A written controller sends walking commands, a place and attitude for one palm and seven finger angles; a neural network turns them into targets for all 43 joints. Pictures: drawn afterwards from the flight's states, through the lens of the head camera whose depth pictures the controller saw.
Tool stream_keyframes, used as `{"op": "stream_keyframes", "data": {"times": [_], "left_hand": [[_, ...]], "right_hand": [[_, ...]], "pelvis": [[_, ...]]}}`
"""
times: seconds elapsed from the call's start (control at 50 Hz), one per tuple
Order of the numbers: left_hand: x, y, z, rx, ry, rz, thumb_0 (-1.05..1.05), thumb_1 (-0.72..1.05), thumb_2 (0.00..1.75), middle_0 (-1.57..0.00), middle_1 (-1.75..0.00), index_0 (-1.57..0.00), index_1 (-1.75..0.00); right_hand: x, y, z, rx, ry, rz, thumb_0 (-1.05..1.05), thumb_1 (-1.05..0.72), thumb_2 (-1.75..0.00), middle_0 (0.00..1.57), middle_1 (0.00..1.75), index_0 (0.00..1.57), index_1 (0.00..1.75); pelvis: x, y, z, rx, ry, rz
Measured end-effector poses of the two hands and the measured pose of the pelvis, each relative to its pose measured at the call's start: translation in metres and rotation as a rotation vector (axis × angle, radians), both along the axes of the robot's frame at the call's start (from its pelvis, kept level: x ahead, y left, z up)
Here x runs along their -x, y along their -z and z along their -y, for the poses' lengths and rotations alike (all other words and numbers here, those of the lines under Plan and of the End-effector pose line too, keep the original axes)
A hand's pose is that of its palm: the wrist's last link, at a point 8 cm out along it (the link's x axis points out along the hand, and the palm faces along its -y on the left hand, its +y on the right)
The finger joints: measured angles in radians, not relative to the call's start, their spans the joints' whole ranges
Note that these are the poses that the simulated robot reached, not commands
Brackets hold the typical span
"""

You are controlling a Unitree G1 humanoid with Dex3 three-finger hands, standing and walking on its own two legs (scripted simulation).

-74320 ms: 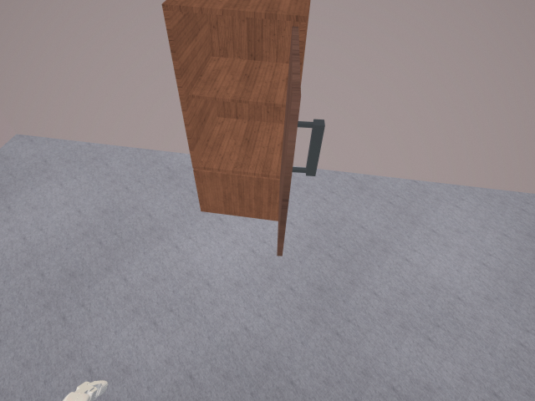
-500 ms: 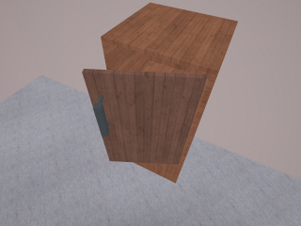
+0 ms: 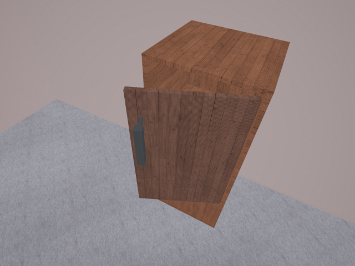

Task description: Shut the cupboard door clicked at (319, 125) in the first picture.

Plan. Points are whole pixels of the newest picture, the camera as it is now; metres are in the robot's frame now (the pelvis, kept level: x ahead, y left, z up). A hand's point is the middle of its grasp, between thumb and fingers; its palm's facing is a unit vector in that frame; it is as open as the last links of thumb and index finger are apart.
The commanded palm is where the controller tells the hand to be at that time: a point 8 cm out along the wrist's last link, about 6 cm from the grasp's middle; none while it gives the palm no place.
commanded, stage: look again from close up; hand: left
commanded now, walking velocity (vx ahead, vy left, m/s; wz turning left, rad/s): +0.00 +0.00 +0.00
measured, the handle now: (141, 141) +0.48 +0.15 -0.03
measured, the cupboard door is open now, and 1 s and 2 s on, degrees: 24 24 24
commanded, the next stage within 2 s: shuffle to correct the standing spot in 0.12 s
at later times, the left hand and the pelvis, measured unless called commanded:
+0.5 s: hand out of the picture -0.13 +0.20 -0.16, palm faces +0.04 -0.98 -0.17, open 7.4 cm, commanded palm none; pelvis -0.05 +0.03 +0.01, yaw -1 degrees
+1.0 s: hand out of the picture +0.02 +0.19 -0.15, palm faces -0.03 -0.98 -0.19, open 7.3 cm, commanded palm none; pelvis -0.04 +0.01 +0.02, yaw -2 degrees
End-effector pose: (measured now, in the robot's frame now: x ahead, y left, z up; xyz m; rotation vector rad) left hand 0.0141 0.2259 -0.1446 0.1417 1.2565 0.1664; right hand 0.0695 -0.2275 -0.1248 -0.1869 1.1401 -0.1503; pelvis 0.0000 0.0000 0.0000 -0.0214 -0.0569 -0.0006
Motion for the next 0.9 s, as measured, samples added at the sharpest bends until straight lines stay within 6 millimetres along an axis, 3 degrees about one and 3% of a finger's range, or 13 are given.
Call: {"op": "stream_keyframes", "data": {"times": [0.14,0.34,0.54,0.6,0.68,0.76,0.9], "left_hand": [[0.022,0.0,-0.017,0.018,0.011,-0.039,0.01,0.91,0.89,-0.2,-0.3,-0.2,-0.3],[0.083,-0.001,-0.032,0.022,-0.009,-0.176,0.01,0.91,0.89,-0.2,-0.3,-0.2,-0.3],[0.158,-0.014,-0.013,0.037,-0.074,-0.317,0.01,0.91,0.9,-0.2,-0.3,-0.2,-0.3],[0.167,-0.012,-0.006,0.054,-0.09,-0.336,0.01,0.91,0.9,-0.2,-0.3,-0.2,-0.3],[0.154,0.0,-0.001,0.094,-0.07,-0.3,0.01,0.91,0.9,-0.2,-0.3,-0.2,-0.3],[0.123,0.015,-0.003,0.122,-0.032,-0.242,0.01,0.91,0.89,-0.2,-0.3,-0.2,-0.3],[0.046,-0.005,-0.017,0.06,0.04,-0.101,0.03,0.93,0.89,-0.2,-0.3,-0.2,-0.3]], "right_hand": [[0.029,-0.002,-0.019,0.002,0.01,-0.054,0.0,-0.92,-0.9,0.21,0.3,0.2,0.3],[0.082,0.001,-0.028,0.005,0.048,-0.177,0.0,-0.91,-0.9,0.21,0.3,0.2,0.3],[0.11,0.0,-0.013,0.011,0.09,-0.217,0.0,-0.91,-0.9,0.21,0.3,0.2,0.3],[0.112,-0.004,-0.012,0.013,0.096,-0.203,0.0,-0.91,-0.9,0.2,0.3,0.2,0.3],[0.116,-0.002,-0.02,0.017,0.097,-0.18,0.0,-0.91,-0.9,0.2,0.3,0.2,0.3],[0.129,0.007,-0.032,0.017,0.106,-0.183,0.0,-0.91,-0.9,0.2,0.3,0.2,0.3],[0.164,-0.002,-0.04,-0.027,0.156,-0.264,0.0,-0.91,-0.9,0.21,0.3,0.2,0.3]], "pelvis": [[0.016,-0.003,-0.02,0.002,0.0,-0.015],[0.035,-0.006,-0.034,0.0,0.0,-0.027],[0.054,-0.012,-0.023,-0.002,0.022,-0.041],[0.056,-0.012,-0.022,-0.002,0.021,-0.042],[0.055,-0.007,-0.026,0.011,0.01,-0.042],[0.056,0.002,-0.031,-0.001,0.02,-0.038],[0.049,-0.012,-0.021,-0.011,0.036,-0.049]]}}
